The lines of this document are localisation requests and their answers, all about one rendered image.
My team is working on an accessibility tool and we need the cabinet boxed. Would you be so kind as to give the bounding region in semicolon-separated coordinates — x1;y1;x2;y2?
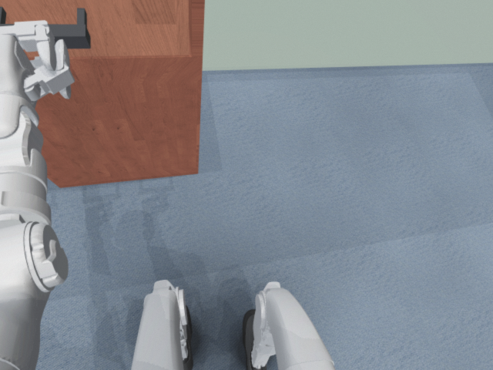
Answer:
29;0;205;188

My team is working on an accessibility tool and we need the robot left forearm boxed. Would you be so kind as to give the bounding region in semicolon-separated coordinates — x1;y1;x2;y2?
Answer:
0;94;52;229

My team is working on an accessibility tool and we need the robot right thigh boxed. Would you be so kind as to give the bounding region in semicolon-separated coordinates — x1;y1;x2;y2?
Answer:
255;288;336;370

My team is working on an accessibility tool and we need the drawer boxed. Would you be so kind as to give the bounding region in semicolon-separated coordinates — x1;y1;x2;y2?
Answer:
0;0;189;58

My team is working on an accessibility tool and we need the handle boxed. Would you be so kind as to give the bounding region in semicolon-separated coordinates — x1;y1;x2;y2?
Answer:
0;7;91;49

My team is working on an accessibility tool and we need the left robot upper arm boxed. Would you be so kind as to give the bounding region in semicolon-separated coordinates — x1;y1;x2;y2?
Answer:
0;221;69;370

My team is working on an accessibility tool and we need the robot right foot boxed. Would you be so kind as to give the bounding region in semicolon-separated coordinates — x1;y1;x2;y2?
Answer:
243;309;267;370

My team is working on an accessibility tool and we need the robot left hand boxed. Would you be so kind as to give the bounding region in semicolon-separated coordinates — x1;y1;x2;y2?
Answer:
0;20;75;108

